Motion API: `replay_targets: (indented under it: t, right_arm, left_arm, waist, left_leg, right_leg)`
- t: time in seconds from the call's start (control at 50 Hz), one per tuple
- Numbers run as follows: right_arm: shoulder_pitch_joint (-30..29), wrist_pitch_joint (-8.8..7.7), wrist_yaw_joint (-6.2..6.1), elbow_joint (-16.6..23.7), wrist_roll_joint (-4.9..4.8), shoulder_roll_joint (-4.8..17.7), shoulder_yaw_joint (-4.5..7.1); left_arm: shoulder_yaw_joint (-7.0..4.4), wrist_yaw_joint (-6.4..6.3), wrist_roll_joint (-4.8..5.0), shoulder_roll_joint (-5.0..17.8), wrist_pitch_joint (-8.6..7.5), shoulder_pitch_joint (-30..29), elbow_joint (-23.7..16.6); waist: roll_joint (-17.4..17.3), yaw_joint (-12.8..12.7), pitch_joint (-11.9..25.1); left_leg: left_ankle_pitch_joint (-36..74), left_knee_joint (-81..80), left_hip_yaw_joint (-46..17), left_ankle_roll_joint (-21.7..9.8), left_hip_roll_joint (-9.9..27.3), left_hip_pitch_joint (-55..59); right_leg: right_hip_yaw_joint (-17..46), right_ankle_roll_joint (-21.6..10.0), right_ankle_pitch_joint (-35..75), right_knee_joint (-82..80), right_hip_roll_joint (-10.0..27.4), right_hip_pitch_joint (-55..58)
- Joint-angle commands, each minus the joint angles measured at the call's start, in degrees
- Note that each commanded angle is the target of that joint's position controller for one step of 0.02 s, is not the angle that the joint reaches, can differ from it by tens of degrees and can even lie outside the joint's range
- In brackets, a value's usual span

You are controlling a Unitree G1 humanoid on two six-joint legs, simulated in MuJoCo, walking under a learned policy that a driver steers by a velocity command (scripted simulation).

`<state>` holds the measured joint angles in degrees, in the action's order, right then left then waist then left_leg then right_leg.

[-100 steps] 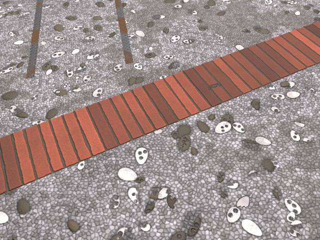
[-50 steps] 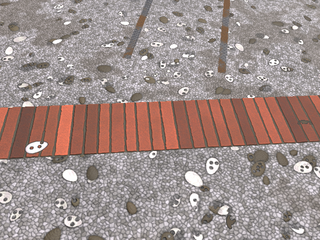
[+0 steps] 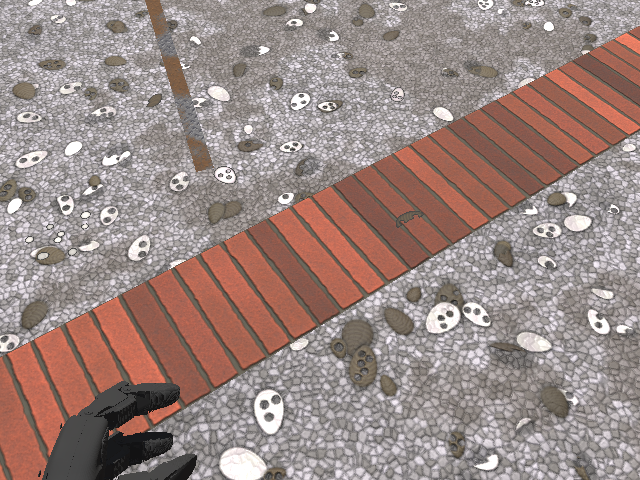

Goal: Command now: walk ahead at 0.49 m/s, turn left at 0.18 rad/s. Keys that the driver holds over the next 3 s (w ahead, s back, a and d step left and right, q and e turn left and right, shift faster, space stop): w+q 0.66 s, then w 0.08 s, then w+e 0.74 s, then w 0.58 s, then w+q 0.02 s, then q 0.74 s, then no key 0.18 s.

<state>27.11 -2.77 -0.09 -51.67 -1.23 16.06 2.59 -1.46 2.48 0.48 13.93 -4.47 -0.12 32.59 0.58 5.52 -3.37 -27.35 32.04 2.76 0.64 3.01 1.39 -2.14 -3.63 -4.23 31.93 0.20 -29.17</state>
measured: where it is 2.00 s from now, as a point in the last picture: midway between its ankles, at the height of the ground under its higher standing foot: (202, 223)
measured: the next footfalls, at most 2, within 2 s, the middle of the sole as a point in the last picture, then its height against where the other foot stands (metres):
left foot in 0.50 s outside the picture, level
right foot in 1.02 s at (254, 326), level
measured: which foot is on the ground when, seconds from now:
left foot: up 0.00-0.48, down 0.50-1.00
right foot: down 0.00-0.52, up 0.54-1.00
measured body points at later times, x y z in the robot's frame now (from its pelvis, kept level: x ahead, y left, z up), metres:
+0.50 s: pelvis +0.27 +0.04 +0.00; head +0.30 +0.06 +0.45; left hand +0.22 +0.32 -0.13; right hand +0.53 -0.13 -0.08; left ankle +0.37 +0.17 -0.71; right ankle +0.12 -0.11 -0.72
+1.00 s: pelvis +0.57 +0.13 +0.01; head +0.58 +0.14 +0.46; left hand +0.68 +0.41 -0.08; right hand +0.65 -0.12 -0.12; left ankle +0.37 +0.17 -0.72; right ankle +0.74 +0.09 -0.71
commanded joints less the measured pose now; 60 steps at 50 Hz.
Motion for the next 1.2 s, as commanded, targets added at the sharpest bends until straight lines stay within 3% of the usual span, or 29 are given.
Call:
replay_targets:
  t: [0.02, 0.04, 0.06, 0.1, 0.14, 0.22, 0.3, 0.4, 0.46, 0.48, 0.5, 0.52, 0.54, 0.56, 0.58, 0.6, 0.64, 0.68, 0.76, 0.82, 0.94, 1.0, 1.02, 1.04, 1.06, 1.08, 1.1, 1.16, 1.2]
  right_arm:
    - [0.2, -2.62, 0.18, 5.9, -0.68, 6.5, 0.39]
    - [-5.1, -2.69, 0.22, 8.1, -2.20, 9.4, 1.59]
    - [-7.8, -2.69, 0.00, 8.8, -1.90, 8.5, 1.39]
    - [-7.3, -1.44, -0.23, 8.1, -0.66, 7.0, 1.74]
    - [-5.3, 0.23, -0.21, 7.3, -0.86, 4.4, 1.44]
    - [-10.5, 1.41, -0.30, 9.6, -0.31, 3.8, 1.49]
    - [-17.9, 0.47, 1.47, 11.8, -0.09, 2.6, 0.71]
    - [-26.4, 0.40, 3.18, 16.4, -0.13, 2.9, 0.37]
    - [-24.5, 0.76, 3.73, 17.8, -0.10, 5.1, 1.56]
    - [-15.4, -0.14, 4.64, 14.8, 6.90, 4.8, 0.32]
    - [-9.1, -0.82, 4.31, 13.4, 6.10, 7.9, 2.60]
    - [-1.8, -1.25, 3.19, 10.9, 5.97, 10.6, 3.96]
    - [6.1, -1.60, 1.75, 9.1, 4.44, 14.1, 4.24]
    - [11.3, -1.64, 1.63, 7.2, 4.79, 10.6, 3.16]
    - [8.7, -3.04, 1.61, 5.3, 4.38, 11.4, 3.75]
    - [3.7, -3.77, 1.92, 5.5, 3.53, 9.4, 3.04]
    - [-4.6, -4.46, 2.82, 5.3, 4.20, 2.7, -0.29]
    - [-13.0, -4.84, 2.96, 7.7, 4.37, 0.8, -1.45]
    - [-12.4, -5.83, 4.07, 7.8, 5.41, 5.5, -0.48]
    - [-1.9, -5.23, 5.34, 4.7, 5.08, 7.7, 0.40]
    - [0.1, -3.58, 3.04, 3.0, 5.46, 7.1, 0.26]
    - [-3.9, -3.42, 3.27, 3.4, 5.96, 9.4, 0.25]
    - [-3.9, -3.61, 3.76, 3.8, 7.04, 8.9, -0.01]
    - [4.6, -3.97, 3.83, 4.3, 8.60, 3.5, -1.82]
    - [6.3, -4.43, 5.00, 4.1, 8.36, 1.6, -2.91]
    - [-8.3, -4.23, 5.01, 7.4, 6.04, 4.0, -1.89]
    - [-13.3, -4.42, 3.52, 8.5, 5.40, 4.7, -1.71]
    - [-11.7, -3.44, 1.07, 8.2, 8.25, 3.6, -2.95]
    - [-12.2, -2.03, 0.84, 8.7, 7.30, 4.2, -2.89]
  left_arm:
    - [-5.19, -1.67, -1.57, 13.2, 0.32, 25.8, 1.9]
    - [-4.15, -1.66, -1.09, 10.6, 0.16, 22.1, 2.7]
    - [-3.65, -1.58, -0.59, 8.9, -0.06, 18.8, 3.2]
    - [-3.05, -1.18, -1.11, 5.9, -1.05, 13.8, 3.9]
    - [-3.42, -1.07, -1.14, 5.4, -2.26, 12.0, 5.0]
    - [-4.22, -1.65, -1.34, 7.3, -3.19, 11.8, 7.8]
    - [-4.85, -2.54, -1.07, 9.7, -2.44, 13.3, 9.1]
    - [-5.79, -2.85, 0.47, 12.2, -0.45, 18.0, 11.5]
    - [-6.32, -3.18, 1.12, 14.4, 1.02, 17.3, 11.5]
    - [-2.14, -0.26, -11.64, 6.5, -1.71, 21.0, 13.4]
    - [-3.33, 0.68, -10.30, 9.1, -2.47, 16.9, 13.8]
    - [-2.62, 1.25, -9.75, 8.0, -2.47, 21.2, 15.1]
    - [0.81, 3.21, -10.57, 0.2, -3.26, 29.5, 12.8]
    - [-0.21, 3.88, -6.74, 5.5, -3.27, 20.7, 13.2]
    - [-0.03, 3.08, -4.18, 5.6, -3.60, 10.4, 9.8]
    - [-0.22, 1.59, -4.04, 8.0, -3.95, 8.8, 8.6]
    - [0.38, -1.01, -6.81, 7.2, -3.25, 12.3, 8.2]
    - [1.18, -1.96, -6.19, 5.6, -1.27, 14.3, 8.4]
    - [3.15, -0.48, -5.12, 3.0, 0.85, 10.1, 7.8]
    - [3.18, 0.77, -4.82, 4.1, 1.22, 3.4, 6.6]
    - [2.38, 0.39, -4.03, 6.0, -0.14, -2.4, 5.9]
    - [0.17, 0.15, -2.34, 10.1, -0.85, 2.9, 7.1]
    - [-1.11, -0.15, -1.67, 12.9, -1.63, 11.4, 9.6]
    - [-1.60, -0.39, -2.19, 15.1, -1.64, 22.7, 11.7]
    - [-1.24, -0.56, -3.36, 12.8, -1.15, 33.9, 14.7]
    - [-1.51, -0.71, -4.54, 11.3, -2.04, 37.2, 17.5]
    - [-1.53, -0.74, -4.10, 11.4, -2.84, 29.9, 16.6]
    - [0.72, -0.51, -3.38, 4.7, -3.16, 16.9, 14.2]
    - [0.40, -0.22, -3.21, 5.3, -3.98, 13.2, 12.7]
  waist:
    - [9.5, -14.0, 28.5]
    - [8.2, -12.9, 17.2]
    - [5.7, -11.0, 11.4]
    - [5.3, -6.7, 6.4]
    - [4.5, -4.7, 4.9]
    - [2.7, -4.4, 0.1]
    - [1.2, -6.9, -1.6]
    - [0.6, -9.8, -3.7]
    - [3.1, -7.0, 0.4]
    - [5.1, -3.0, 4.9]
    - [2.6, 1.9, 6.8]
    - [-1.7, 3.0, 15.0]
    - [-14.9, -0.6, 29.5]
    - [-4.1, 7.7, 24.3]
    - [-5.3, 8.1, 7.8]
    - [-4.8, 5.6, 4.9]
    - [-2.4, -2.7, 5.0]
    - [-2.0, -7.3, 4.4]
    - [-1.0, -4.8, 2.3]
    - [-2.4, 0.2, 1.2]
    - [-4.2, 1.1, 0.7]
    - [-4.2, -4.4, 4.4]
    - [-2.3, -7.4, 9.2]
    - [5.9, -7.4, 23.1]
    - [9.3, -12.1, 28.7]
    - [3.8, -16.6, 13.1]
    - [1.6, -13.7, 3.6]
    - [0.0, -5.2, 5.0]
    - [1.1, -3.6, 4.9]
  left_leg:
    - [-5.2, 42.3, -11.4, -1.6, -3.3, -39.1]
    - [-1.2, 44.0, -10.4, -1.8, -0.6, -43.7]
    - [3.8, 41.8, -8.7, -1.8, 2.0, -43.1]
    - [9.9, 37.9, -9.0, -1.4, 5.0, -37.4]
    - [11.8, 36.8, -8.9, -0.7, 5.5, -34.0]
    - [19.5, 29.0, -10.3, 0.4, 5.6, -39.4]
    - [30.3, 14.7, -6.3, -0.2, 4.6, -38.6]
    - [26.5, 5.9, -2.3, -2.9, 3.5, -41.8]
    - [18.3, 4.7, 2.2, -5.9, -1.1, -35.0]
    - [22.6, 4.8, -2.8, -8.8, -2.1, -25.1]
    - [24.6, 0.1, -1.3, -10.0, -5.9, -16.3]
    - [28.5, 4.0, -3.5, -13.2, -6.4, 4.0]
    - [27.0, 1.7, -30.9, -26.5, 6.0, 34.3]
    - [18.4, -9.0, -46.3, -24.7, 10.6, 33.9]
    - [12.3, -12.1, -41.1, -19.5, 10.1, 23.0]
    - [11.6, -13.1, -38.0, -19.6, 9.6, 12.1]
    - [19.1, -15.0, -31.4, -19.4, 8.5, -5.5]
    - [16.9, -19.9, -27.5, -19.2, 7.1, -18.8]
    - [21.1, -21.4, -15.8, -16.3, 1.7, -29.8]
    - [23.4, -18.4, -17.0, -17.3, 5.3, -19.0]
    - [34.7, -16.8, -15.7, -13.7, 10.7, 4.1]
    - [57.8, -9.8, -7.3, -9.0, 6.5, -1.7]
    - [59.7, 1.2, -3.5, -6.2, 2.6, -8.0]
    - [39.0, 18.9, -3.4, -1.5, -3.0, -22.5]
    - [-3.4, 34.0, -5.9, 0.8, -10.9, -38.3]
    - [-2.3, 42.6, -11.4, -1.9, -7.2, -50.6]
    - [2.7, 43.6, -11.8, -2.9, -3.5, -52.6]
    - [11.1, 33.8, -11.5, -2.9, 2.1, -40.0]
    - [9.4, 27.8, -9.8, -0.8, 2.6, -37.4]
  right_leg:
    - [43.3, -14.0, -14.6, -12.0, 24.5, 53.5]
    - [33.2, -11.3, -12.9, -13.5, 22.2, 45.9]
    - [25.4, -9.9, -8.5, -14.9, 19.6, 38.0]
    - [15.8, -8.3, -3.0, -19.4, 15.5, 26.4]
    - [11.1, -8.9, -0.3, -23.2, 15.1, 21.3]
    - [2.5, -8.2, 4.8, -26.0, 14.6, 19.9]
    - [-4.6, -6.7, 6.4, -26.4, 13.4, 22.2]
    - [-7.8, -5.5, 9.8, -23.0, 16.4, 32.3]
    - [-10.0, -3.6, 32.9, -13.4, 16.8, 36.2]
    - [-9.9, -5.3, 40.0, -12.1, 19.4, 35.2]
    - [-13.8, -4.3, 39.9, -1.5, 15.3, 33.4]
    - [-14.1, -2.3, 24.5, 13.3, 11.8, 20.4]
    - [-9.9, 2.6, -21.4, 29.1, 3.1, -3.3]
    - [2.7, 2.2, -26.0, 39.6, -3.0, -15.1]
    - [8.0, 1.6, -22.2, 46.1, -0.6, -25.6]
    - [9.5, 1.4, -19.4, 46.5, 2.4, -24.1]
    - [10.1, 1.0, -14.1, 41.8, 5.7, -13.4]
    - [9.2, 2.1, -14.0, 36.4, 7.0, -6.2]
    - [2.9, 4.9, -0.5, 16.7, 6.7, 1.7]
    - [1.6, 4.5, 5.5, 7.0, 4.9, -2.9]
    - [1.6, 0.1, 5.6, -1.4, 2.6, -11.1]
    - [-3.4, -3.6, 6.5, -2.3, -3.3, 10.2]
    - [-1.5, -5.7, 7.5, -0.4, -4.1, 24.7]
    - [14.8, -16.6, 15.4, 1.9, 6.8, 51.0]
    - [39.8, -24.6, 3.9, -7.5, 18.0, 65.1]
    - [39.8, -16.9, -14.8, -14.1, 15.4, 56.1]
    - [35.8, -14.1, -18.5, -16.0, 14.3, 43.4]
    - [26.5, -14.5, -1.6, -20.4, 10.4, 24.8]
    - [23.3, -14.2, -3.3, -22.3, 8.2, 19.3]
Over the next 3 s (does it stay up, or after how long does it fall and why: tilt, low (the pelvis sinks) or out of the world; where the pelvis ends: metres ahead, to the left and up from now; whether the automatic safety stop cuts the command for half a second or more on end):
stays up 1.40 0.27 -0.10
